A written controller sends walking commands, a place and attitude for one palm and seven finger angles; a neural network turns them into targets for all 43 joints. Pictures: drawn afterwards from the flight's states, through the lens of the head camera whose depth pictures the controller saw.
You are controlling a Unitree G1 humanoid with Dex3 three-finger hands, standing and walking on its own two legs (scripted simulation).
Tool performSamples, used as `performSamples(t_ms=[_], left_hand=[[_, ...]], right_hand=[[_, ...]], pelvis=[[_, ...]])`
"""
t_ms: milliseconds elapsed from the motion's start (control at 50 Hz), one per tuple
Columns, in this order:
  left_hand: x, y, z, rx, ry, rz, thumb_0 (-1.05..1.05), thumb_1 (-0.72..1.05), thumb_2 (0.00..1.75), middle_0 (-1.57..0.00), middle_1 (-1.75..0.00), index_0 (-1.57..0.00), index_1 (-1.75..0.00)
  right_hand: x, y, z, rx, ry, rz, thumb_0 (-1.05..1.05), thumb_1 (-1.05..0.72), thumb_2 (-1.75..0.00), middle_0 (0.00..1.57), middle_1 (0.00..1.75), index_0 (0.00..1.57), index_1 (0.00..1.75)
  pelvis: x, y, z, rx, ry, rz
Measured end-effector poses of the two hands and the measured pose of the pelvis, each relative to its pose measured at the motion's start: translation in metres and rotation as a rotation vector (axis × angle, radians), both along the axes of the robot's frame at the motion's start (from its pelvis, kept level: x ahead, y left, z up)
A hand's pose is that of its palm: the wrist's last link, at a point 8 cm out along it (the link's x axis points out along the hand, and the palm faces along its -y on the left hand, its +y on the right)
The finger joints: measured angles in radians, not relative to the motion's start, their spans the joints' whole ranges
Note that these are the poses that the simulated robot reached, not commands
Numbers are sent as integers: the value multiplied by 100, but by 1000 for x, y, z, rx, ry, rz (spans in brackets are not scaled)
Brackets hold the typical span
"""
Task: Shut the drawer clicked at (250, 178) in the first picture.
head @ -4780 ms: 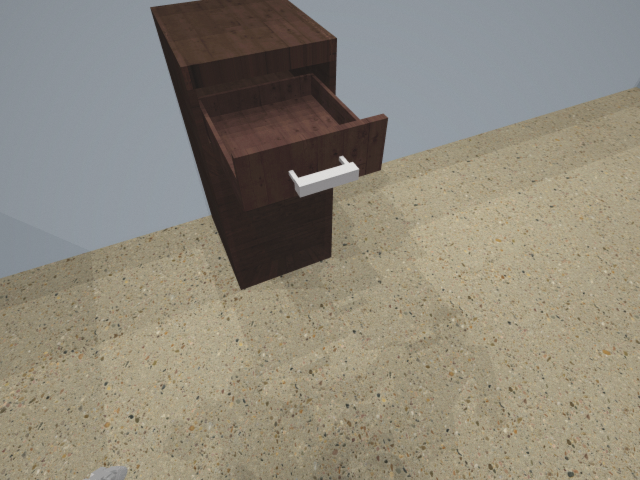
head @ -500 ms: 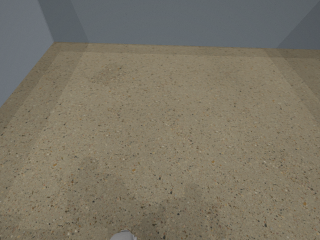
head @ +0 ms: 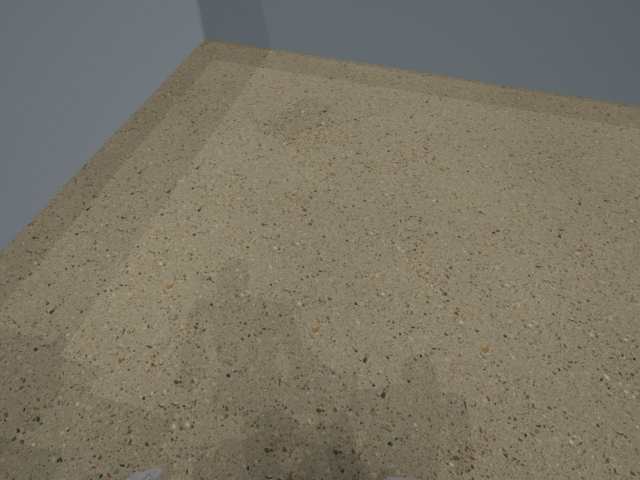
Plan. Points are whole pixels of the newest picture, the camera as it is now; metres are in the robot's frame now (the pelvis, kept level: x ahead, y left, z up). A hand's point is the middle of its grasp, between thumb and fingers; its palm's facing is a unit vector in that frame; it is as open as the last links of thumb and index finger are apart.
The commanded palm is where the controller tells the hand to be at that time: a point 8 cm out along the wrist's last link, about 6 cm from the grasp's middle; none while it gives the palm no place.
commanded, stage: turn to face it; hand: left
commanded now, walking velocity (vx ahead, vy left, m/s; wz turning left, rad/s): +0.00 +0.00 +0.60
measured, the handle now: out of the picture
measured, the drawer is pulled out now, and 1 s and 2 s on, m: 0.30 0.30 0.30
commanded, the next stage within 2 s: take the last steps up to it in 2.00 s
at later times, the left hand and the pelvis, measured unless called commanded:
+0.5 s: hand out of the picture -0.04 +0.19 -0.18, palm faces +0.37 -0.89 -0.25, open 7.4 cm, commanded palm none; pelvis +0.00 -0.02 -0.01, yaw +21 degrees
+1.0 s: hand out of the picture +0.00 +0.21 -0.14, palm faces +0.60 -0.74 -0.31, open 7.4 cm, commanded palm none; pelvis +0.03 -0.03 -0.01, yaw +38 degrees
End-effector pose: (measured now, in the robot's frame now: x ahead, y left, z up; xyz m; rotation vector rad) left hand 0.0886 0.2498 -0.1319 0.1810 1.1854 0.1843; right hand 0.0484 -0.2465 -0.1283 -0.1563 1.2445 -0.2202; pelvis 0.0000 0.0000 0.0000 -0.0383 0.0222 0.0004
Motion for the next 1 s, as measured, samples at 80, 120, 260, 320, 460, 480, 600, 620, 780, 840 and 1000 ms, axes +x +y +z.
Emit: performSamples(t_ms=[80, 120, 260, 320, 460, 480, 600, 620, 780, 840, 1000], left_hand=[[5, -13, 9, 25, -63, 29, 0, 91, 90, -20, -30, -20, -30], [-1, -19, 11, 47, -93, 48, 0, 91, 90, -20, -30, -20, -30], [-47, -34, 23, 66, -38, 139, 0, 91, 90, -20, -30, -20, -30], [-66, -37, 20, 55, -10, 183, 0, 91, 90, -20, -30, -20, -30], [-127, -28, 0, 8, 82, 323, 0, 90, 90, -20, -30, -20, -30], [-137, -25, -5, 0, 98, 347, 0, 90, 90, -20, -30, -20, -30], [-179, 2, -23, -11, 182, 459, 1, 91, 90, -20, -30, -20, -30], [-180, 5, -20, -9, 177, 472, 1, 91, 90, -20, -30, -20, -30], [-151, 20, 3, 35, 35, 525, 1, 91, 90, -20, -30, -20, -30], [-135, 17, 11, 58, -15, 536, 1, 91, 90, -20, -30, -20, -30], [-124, -14, 26, 117, -98, 592, 0, 91, 90, -20, -30, -20, -30]], right_hand=[[3, -21, -9, 10, 16, 31, 0, -91, -90, 20, 30, 20, 30], [7, -33, -16, 19, 19, 46, 0, -91, -90, 20, 30, 20, 30], [39, -51, -12, 25, 23, 151, 0, -91, -90, 20, 29, 20, 30], [56, -47, -9, 21, 27, 208, 0, -91, -90, 20, 29, 19, 30], [115, -7, -6, -4, 0, 385, 0, -91, -90, 20, 29, 19, 30], [125, 3, -5, -11, -17, 413, 0, -91, -90, 20, 29, 19, 30], [164, 49, 7, -35, -138, 527, 0, -91, -90, 20, 29, 20, 30], [165, 53, 10, -38, -141, 538, 0, -91, -90, 20, 29, 20, 30], [168, 69, 8, -7, -94, 606, 0, -91, -90, 20, 30, 20, 30], [170, 66, 0, 13, -69, 619, 0, -90, -90, 20, 30, 20, 30], [190, 50, -25, 44, -2, 671, 0, -91, -90, 20, 30, 20, 30]], pelvis=[[-3, -18, -3, 13, 3, 57], [-3, -28, -8, 36, 8, 81], [-3, -42, 1, 61, -17, 187], [-2, -43, 3, 76, -18, 233], [-2, -27, -4, 74, -4, 330], [-2, -23, -7, 69, -1, 344], [-4, -4, -14, 50, -2, 403], [-4, -3, -12, 44, -3, 415], [4, -4, -1, 37, -3, 508], [10, -10, -3, 43, -2, 546], [27, -31, -8, 65, -10, 668]])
